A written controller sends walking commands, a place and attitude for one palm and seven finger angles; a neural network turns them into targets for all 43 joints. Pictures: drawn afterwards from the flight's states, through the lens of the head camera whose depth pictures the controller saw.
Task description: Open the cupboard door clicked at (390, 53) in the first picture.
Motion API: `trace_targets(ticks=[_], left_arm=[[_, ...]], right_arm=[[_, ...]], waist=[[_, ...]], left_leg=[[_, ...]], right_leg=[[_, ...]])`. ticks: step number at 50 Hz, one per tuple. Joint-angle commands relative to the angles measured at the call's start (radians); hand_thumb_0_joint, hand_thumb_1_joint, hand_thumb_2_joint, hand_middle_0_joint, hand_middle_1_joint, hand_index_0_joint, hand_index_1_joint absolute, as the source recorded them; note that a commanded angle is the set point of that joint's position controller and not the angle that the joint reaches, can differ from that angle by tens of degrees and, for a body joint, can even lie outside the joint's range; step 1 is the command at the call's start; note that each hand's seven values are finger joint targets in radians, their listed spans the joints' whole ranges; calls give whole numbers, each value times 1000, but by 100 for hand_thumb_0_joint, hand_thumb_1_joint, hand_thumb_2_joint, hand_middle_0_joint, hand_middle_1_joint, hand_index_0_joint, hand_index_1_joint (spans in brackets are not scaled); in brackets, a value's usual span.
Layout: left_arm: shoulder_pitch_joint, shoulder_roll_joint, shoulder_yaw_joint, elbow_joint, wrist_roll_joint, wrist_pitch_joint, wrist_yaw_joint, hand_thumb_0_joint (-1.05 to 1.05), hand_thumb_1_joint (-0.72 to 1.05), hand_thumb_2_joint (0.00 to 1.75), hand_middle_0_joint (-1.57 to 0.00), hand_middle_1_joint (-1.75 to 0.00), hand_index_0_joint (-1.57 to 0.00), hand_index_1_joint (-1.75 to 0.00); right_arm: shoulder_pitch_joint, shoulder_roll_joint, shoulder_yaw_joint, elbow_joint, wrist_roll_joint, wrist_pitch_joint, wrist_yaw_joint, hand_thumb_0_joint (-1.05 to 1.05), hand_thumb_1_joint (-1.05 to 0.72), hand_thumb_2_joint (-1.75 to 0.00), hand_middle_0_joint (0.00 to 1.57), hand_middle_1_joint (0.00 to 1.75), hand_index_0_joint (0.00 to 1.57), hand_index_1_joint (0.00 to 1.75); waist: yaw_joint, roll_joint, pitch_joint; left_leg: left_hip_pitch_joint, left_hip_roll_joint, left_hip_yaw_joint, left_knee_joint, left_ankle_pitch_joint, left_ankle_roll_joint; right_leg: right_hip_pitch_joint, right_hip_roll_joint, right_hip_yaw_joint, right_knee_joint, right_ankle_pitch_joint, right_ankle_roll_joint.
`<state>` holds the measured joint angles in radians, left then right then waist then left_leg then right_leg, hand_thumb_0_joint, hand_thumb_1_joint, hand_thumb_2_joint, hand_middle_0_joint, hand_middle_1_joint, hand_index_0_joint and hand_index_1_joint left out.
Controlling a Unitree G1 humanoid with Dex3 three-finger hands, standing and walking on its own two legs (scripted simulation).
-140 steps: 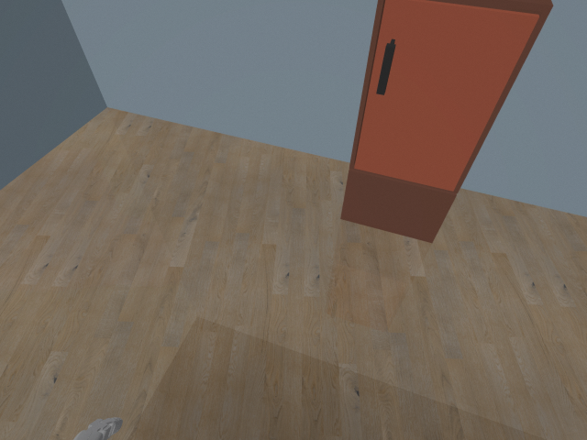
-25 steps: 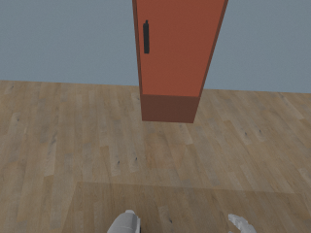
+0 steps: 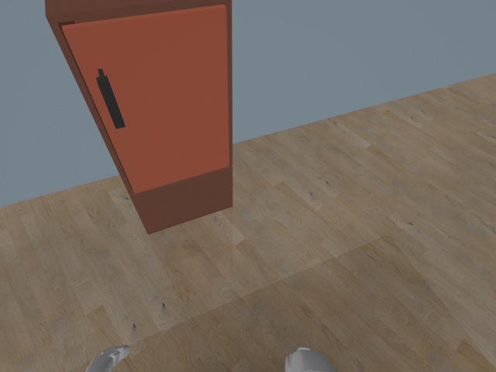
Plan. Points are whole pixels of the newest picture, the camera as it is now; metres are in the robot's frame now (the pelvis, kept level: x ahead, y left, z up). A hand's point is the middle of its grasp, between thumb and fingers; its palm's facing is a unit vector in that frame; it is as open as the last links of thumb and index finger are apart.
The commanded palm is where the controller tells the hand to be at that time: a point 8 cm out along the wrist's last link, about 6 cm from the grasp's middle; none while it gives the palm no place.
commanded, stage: walk to a spot facing it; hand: left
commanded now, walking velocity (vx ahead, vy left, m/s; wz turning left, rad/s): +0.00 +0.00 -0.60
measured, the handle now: (110, 99) +0.73 +0.37 -0.01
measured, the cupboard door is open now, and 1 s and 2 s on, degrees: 0 0 0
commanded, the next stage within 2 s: turn to face it in 0.08 s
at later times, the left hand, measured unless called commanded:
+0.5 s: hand (159, 363) +0.16 +0.17 -0.19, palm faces -0.03 -0.99 -0.16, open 7.3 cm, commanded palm none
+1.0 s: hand out of the picture +0.09 +0.18 -0.15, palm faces +0.22 -0.93 -0.30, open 7.4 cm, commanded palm none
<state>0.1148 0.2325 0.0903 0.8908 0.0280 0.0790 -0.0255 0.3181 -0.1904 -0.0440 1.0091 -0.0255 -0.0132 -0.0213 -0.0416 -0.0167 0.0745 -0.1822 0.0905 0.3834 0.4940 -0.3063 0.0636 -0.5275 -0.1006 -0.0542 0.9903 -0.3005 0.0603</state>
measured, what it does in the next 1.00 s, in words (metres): steps on the spot: right foot, then left foot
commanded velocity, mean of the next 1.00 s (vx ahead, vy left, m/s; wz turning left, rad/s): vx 0.00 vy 0.00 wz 0.37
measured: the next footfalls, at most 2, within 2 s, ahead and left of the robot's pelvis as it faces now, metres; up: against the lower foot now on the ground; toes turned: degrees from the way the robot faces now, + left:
right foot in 0.16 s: +0.05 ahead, -0.14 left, +0.00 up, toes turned -13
left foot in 0.48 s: +0.12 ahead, +0.10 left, +0.00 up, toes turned +3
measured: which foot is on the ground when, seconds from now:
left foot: down 0.00-0.16, up 0.18-0.46, down 0.48-0.94, up 0.96-1.00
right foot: up 0.00-0.14, down 0.16-0.50, up 0.52-0.92, down 0.94-1.00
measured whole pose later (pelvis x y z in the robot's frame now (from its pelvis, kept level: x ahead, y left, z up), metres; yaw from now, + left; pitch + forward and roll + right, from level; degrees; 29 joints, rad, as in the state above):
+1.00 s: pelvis +0.03 -0.04 -0.01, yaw +12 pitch +0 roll +1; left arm 0.17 0.19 0.05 0.91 0.01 0.03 0.03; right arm 0.22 -0.26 -0.09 0.95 -0.02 0.07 0.01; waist -0.03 0.06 0.05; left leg -0.45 -0.07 -0.09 0.76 -0.38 -0.02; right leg -0.27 -0.03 -0.04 0.57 -0.31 0.00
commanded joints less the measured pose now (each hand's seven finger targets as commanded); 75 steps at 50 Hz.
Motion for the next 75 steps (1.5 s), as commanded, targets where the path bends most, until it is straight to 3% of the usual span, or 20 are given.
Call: trace_targets(ticks=[1,6,8,9,15,22,25,32,41,45,46,47,48,54,63,67,68,69,70,75], left_arm=[[-41,16,-5,-86,0,-24,-2,0,90,90,-20,-30,-20,-30],[64,70,4,-69,0,-64,12,0,90,90,-20,-30,-20,-30],[246,267,46,-14,-7,-80,40,0,90,90,-20,-30,-20,-30],[254,247,41,-1,-18,-77,54,0,90,90,-20,-30,-20,-30],[26,90,-17,-13,-1,-91,62,0,90,90,-20,-30,-20,-30],[77,108,-7,31,-12,-73,61,0,90,90,-20,-30,-20,-30],[96,24,-22,-13,-22,-56,57,0,90,90,-20,-30,-20,-30],[39,41,-3,1,-16,-53,42,0,90,90,-20,-30,-20,-30],[29,44,-6,-32,-22,-52,50,0,90,90,-20,-30,-20,-30],[159,73,-2,-9,-24,-62,56,0,90,90,-20,-30,-20,-30],[195,109,8,-4,-17,-68,61,0,90,90,-20,-30,-20,-30],[197,205,25,-18,3,-79,67,0,90,90,-20,-30,-20,-30],[145,237,20,-47,-3,-72,67,0,90,90,-20,-30,-20,-30],[79,110,-17,-52,-10,-94,59,0,90,90,-20,-30,-20,-30],[231,159,-6,22,10,-90,58,0,90,90,-20,-30,-20,-30],[190,148,-13,59,-3,-88,47,0,90,90,-20,-30,-20,-30],[190,105,-23,58,-13,-84,41,0,90,90,-20,-30,-20,-30],[194,36,-38,44,-18,-82,32,0,90,90,-20,-30,-20,-30],[118,38,-47,18,-5,-86,30,0,90,90,-20,-30,-20,-30],[159,48,-28,109,3,-83,0,0,90,90,-20,-30,-20,-30]], right_arm=[[41,-165,-44,-48,-4,-17,-3,0,-90,-90,20,30,20,30],[61,-188,-54,-58,4,-6,11,0,-90,-90,20,30,20,30],[-14,-95,-25,-145,13,6,17,0,-90,-90,20,30,20,30],[-51,-109,-25,-148,17,14,-1,0,-90,-90,20,30,20,30],[36,-46,-12,-39,9,46,2,0,-90,-90,20,30,20,30],[4,-60,-10,-40,10,28,14,0,-90,-90,20,30,20,30],[80,-224,-44,-52,1,17,14,0,-90,-90,20,30,20,30],[-29,-176,-45,-89,1,9,-5,0,-90,-90,20,30,20,30],[-52,-213,-70,-113,-3,33,10,0,-90,-90,20,30,20,30],[-130,-216,-75,-142,4,45,21,0,-90,-90,20,30,20,30],[-133,-180,-73,-152,9,48,26,0,-90,-90,20,30,20,30],[-116,-108,-63,-170,15,50,28,0,-90,-90,20,30,20,30],[-146,-142,-69,-183,2,52,25,0,-90,-90,20,30,20,30],[-91,-125,-61,-109,1,70,42,0,-90,-90,20,30,20,30],[-221,-87,-27,-126,12,58,35,0,-90,-90,20,30,20,30],[-62,-80,-12,-65,6,21,29,0,-90,-90,20,30,20,30],[-15,-125,-22,-41,5,8,24,0,-90,-90,20,30,20,30],[40,-216,-44,-26,-6,1,18,0,-90,-90,20,30,20,30],[78,-267,-49,-24,-5,8,13,0,-90,-90,20,30,20,30],[-17,-123,-8,-22,0,-24,-7,0,-90,-90,20,30,20,30]], waist=[[-6,163,-63],[55,92,-171],[127,-266,-278],[130,-161,-280],[-9,-92,-112],[23,-114,-65],[0,361,-88],[15,133,-143],[-1,188,-154],[63,168,-151],[80,61,-152],[84,-239,-139],[83,-273,-92],[19,-155,-29],[99,-193,-79],[33,-185,-131],[13,-37,-140],[-17,247,-130],[-48,283,-63],[25,178,89]], left_leg=[[121,312,-176,-125,502,67],[64,299,-89,196,615,-36],[-442,47,-122,691,-328,-158],[-454,63,-284,739,-348,-143],[-253,31,-334,565,-99,-127],[-81,-24,-273,87,106,-112],[7,321,-745,-151,687,113],[64,153,-609,-155,491,94],[18,129,-722,-153,381,114],[-172,61,-716,-95,228,53],[-284,-1,-665,-21,86,0],[-465,-141,-490,237,-139,-83],[-443,-147,-446,463,-255,-95],[-398,-81,-410,707,-33,-123],[-245,-70,-333,325,-165,-121],[52,-86,-276,-45,-13,-86],[199,-22,-358,-140,-8,-68],[290,214,-682,-235,-142,16],[233,318,-808,-318,-217,85],[54,195,-561,-358,-13,54]], right_leg=[[16,16,-44,-147,-66,-13],[329,53,-51,-504,91,-74],[711,-330,456,-524,1002,-283],[683,-329,358,-509,1046,-327],[301,-139,66,-614,565,-200],[296,-148,-6,-494,380,-137],[86,45,-70,-40,-344,1],[6,26,49,98,-124,10],[123,68,49,-190,-147,9],[381,87,31,-495,37,-9],[497,18,84,-633,49,-30],[554,-254,391,-775,-85,-121],[368,-387,474,-797,-47,-197],[324,-170,108,-684,268,-150],[425,-231,110,-651,383,-206],[308,-156,50,-608,-9,-130],[178,-108,5,-506,-123,-85],[-37,6,-91,-283,-222,-29],[-126,30,-62,-130,-275,-29],[-105,-13,39,80,5,-30]])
